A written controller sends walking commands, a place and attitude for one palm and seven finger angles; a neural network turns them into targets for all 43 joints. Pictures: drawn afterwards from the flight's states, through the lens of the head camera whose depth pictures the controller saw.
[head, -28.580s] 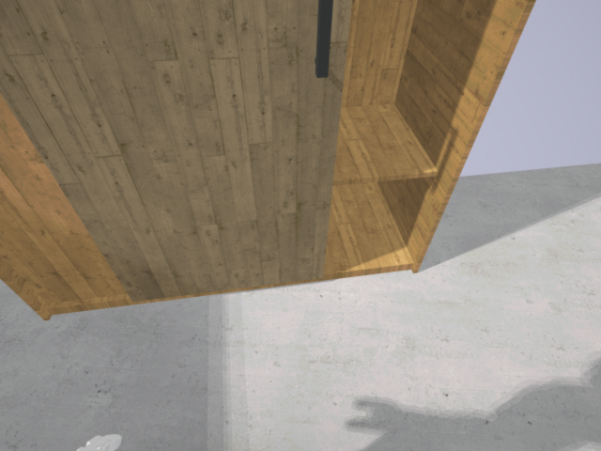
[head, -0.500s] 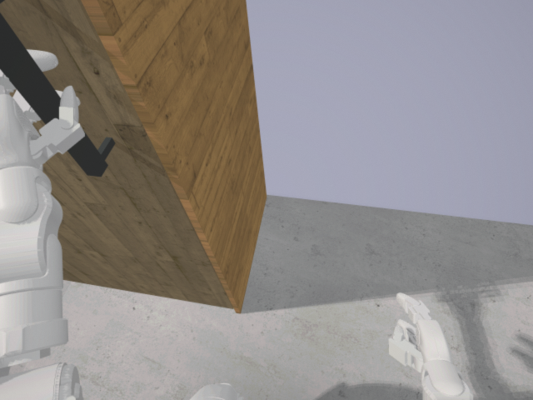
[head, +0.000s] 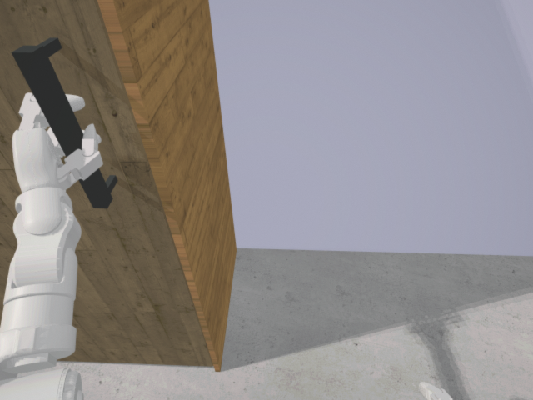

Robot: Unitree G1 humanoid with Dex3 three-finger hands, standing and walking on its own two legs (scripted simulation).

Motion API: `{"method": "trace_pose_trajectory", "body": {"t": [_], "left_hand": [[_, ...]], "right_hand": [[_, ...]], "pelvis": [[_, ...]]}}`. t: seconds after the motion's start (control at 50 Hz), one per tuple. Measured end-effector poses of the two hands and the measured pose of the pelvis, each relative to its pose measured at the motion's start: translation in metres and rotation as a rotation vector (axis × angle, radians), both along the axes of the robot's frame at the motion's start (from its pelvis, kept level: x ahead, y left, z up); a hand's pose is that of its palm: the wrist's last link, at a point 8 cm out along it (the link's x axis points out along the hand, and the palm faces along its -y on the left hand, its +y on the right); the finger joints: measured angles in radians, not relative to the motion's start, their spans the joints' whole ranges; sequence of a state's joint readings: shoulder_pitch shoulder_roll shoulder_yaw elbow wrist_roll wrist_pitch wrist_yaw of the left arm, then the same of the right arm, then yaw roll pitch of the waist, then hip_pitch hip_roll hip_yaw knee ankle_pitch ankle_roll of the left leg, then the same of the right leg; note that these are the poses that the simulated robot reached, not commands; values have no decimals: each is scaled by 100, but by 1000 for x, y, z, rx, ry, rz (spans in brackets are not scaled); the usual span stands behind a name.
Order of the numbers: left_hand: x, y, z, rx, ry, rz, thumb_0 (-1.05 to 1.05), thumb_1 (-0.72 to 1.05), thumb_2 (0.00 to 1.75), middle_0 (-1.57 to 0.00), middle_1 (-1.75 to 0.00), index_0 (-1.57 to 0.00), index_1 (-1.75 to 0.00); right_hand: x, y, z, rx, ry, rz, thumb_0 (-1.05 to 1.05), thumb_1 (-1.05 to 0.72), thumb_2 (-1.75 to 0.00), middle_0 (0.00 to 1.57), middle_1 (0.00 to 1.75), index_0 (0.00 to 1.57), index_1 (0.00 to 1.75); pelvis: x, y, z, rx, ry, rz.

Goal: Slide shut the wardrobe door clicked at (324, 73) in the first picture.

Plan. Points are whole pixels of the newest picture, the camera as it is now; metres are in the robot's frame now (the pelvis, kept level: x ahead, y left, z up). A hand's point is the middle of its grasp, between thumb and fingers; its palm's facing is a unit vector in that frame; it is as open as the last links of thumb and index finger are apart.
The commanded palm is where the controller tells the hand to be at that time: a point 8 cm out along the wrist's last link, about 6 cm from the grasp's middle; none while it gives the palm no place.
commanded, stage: stop walking and hold the door there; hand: left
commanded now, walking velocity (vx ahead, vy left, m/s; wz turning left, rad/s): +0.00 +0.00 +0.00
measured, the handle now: (79, 132) +0.41 +0.27 +0.24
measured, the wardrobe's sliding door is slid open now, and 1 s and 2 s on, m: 0.00 0.00 0.00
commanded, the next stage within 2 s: none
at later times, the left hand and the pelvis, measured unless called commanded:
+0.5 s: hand (92, 153) +0.37 +0.25 +0.23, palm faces +0.37 -0.92 -0.11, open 6.5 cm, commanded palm +0.33 +0.28 +0.22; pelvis +0.02 +0.02 +0.00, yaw +1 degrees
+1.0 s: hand (93, 154) +0.37 +0.24 +0.23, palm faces +0.42 -0.90 -0.13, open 6.6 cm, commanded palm +0.33 +0.28 +0.22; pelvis +0.04 +0.00 +0.00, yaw +1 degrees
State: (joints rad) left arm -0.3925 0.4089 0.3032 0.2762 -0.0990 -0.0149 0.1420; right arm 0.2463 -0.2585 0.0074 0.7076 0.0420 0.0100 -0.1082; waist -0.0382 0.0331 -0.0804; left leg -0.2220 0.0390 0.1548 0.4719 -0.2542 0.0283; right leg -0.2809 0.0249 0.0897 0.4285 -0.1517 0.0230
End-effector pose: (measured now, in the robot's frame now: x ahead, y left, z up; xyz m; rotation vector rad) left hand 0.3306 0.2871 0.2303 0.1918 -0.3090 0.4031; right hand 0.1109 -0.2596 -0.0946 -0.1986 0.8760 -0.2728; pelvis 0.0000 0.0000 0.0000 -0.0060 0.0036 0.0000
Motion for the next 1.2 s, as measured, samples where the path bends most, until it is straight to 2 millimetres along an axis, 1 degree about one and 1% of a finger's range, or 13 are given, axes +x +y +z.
{"method": "trace_pose_trajectory", "body": {"t": [0.06, 0.12, 0.2, 0.32, 0.48, 0.62, 0.76, 0.92, 1.12, 1.2], "left_hand": [[0, 1, 0, -2, -5, -15, -5, 69, 75, -46, -141, -24, -135], [1, 2, -1, -2, -10, -28, -4, 69, 75, -46, -141, -24, -136], [1, 2, -1, -4, -19, -42, -4, 69, 75, -46, -141, -23, -136], [2, 2, -2, -5, -31, -54, -4, 69, 76, -46, -141, -22, -136], [3, 2, -3, 2, -45, -54, -5, 69, 77, -46, -141, -21, -135], [3, 1, -4, 10, -52, -40, -6, 70, 79, -46, -141, -19, -135], [2, -1, -4, 18, -51, -20, -6, 70, 79, -46, -141, -18, -134], [2, -1, -4, 30, -45, -5, -7, 69, 79, -46, -141, -18, -133], [2, -1, -3, 36, -38, 3, -7, 69, 79, -46, -141, -19, -133], [1, -1, -3, 48, -29, 5, -8, 69, 78, -46, -141, -19, -134]], "right_hand": [[0, 9, -1, 8, -1, 1, 2, -90, -90, 20, 30, 21, 30], [4, 17, -1, 14, -13, 6, 2, -90, -90, 20, 30, 21, 30], [16, 26, 2, 17, -36, 21, 2, -90, -90, 20, 30, 21, 30], [40, 36, 6, 20, -69, 51, 2, -90, -90, 20, 30, 21, 30], [68, 43, 12, 25, -97, 82, 2, -90, -90, 20, 30, 21, 30], [82, 42, 12, 31, -96, 97, 2, -90, -90, 20, 30, 21, 30], [88, 36, 11, 33, -87, 96, 2, -90, -90, 20, 30, 21, 30], [88, 26, 11, 25, -80, 85, 2, -90, -90, 20, 30, 21, 30], [84, 18, 11, 16, -75, 71, 2, -90, -90, 20, 30, 21, 30], [81, 17, 10, 13, -69, 64, 2, -90, -90, 20, 30, 21, 30]], "pelvis": [[1, 5, 0, 1, -1, -2], [2, 10, 0, 0, 0, -3], [4, 16, -1, 0, 2, -2], [10, 21, -1, 0, 3, 2], [19, 21, -1, -5, 9, 9], [27, 17, 0, -7, 15, 15], [34, 12, 0, -8, 19, 19], [37, 6, 1, -8, 22, 23], [36, 4, 2, -9, 22, 23], [31, 7, 1, -13, 24, 27]]}}
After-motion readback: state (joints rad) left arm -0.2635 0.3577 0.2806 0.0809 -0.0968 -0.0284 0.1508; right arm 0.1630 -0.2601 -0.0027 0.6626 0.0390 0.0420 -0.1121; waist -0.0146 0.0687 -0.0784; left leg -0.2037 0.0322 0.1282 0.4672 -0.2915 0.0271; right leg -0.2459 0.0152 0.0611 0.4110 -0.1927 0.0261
